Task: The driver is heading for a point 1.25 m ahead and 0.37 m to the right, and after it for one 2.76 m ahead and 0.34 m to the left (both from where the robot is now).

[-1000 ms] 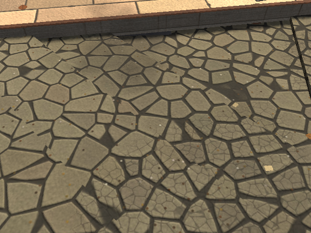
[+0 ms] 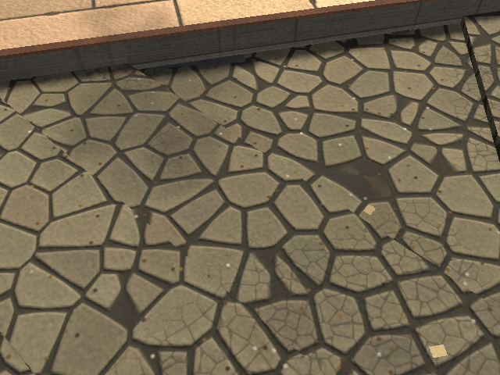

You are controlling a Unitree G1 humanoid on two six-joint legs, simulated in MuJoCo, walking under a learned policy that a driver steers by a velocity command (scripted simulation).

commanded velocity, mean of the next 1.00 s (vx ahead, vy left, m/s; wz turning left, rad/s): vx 0.02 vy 0.00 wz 0.00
